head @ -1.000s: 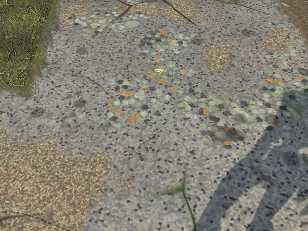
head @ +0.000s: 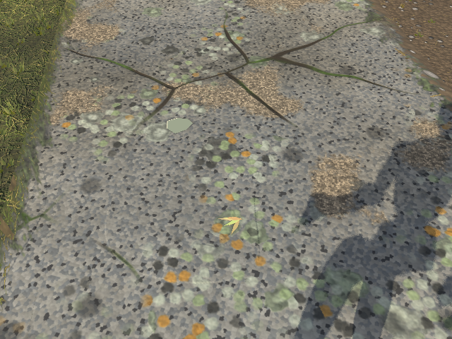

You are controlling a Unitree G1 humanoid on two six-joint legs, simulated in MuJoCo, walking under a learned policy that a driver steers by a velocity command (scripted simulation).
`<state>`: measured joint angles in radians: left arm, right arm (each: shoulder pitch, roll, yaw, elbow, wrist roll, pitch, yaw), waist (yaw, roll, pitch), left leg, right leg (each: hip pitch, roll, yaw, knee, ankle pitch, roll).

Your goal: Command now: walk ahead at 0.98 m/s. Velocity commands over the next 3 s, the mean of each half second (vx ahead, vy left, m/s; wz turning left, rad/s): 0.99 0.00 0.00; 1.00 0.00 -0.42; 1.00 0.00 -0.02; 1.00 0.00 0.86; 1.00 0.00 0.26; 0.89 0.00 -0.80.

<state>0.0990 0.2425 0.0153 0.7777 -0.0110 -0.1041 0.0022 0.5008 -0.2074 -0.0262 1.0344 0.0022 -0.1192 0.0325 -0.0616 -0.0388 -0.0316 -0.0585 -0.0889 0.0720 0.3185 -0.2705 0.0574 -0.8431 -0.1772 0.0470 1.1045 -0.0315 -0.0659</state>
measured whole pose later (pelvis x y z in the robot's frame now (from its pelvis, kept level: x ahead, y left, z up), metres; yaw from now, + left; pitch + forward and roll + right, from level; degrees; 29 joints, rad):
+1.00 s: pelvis +0.92 -0.01 +0.00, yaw -15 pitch -2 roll +4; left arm 0.19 0.30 0.07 0.75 -0.05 -0.03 0.00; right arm 0.40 -0.29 -0.08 0.95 -0.01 -0.12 0.02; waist -0.07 -0.05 0.01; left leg -0.04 -0.03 0.22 0.35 -0.28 0.02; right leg -0.76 -0.16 0.04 1.23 -0.15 -0.08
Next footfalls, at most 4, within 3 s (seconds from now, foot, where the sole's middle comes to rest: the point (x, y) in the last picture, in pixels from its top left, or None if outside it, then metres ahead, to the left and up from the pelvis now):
0.22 right None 0.45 -0.14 -0.78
0.74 left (194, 234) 0.93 0.09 -0.78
1.24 right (277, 156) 1.30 -0.25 -0.78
1.74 left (247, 91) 1.76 -0.17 -0.78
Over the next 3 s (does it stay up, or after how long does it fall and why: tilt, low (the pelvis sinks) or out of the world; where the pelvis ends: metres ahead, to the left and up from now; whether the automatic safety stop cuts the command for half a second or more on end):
stays up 2.61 -0.05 -0.05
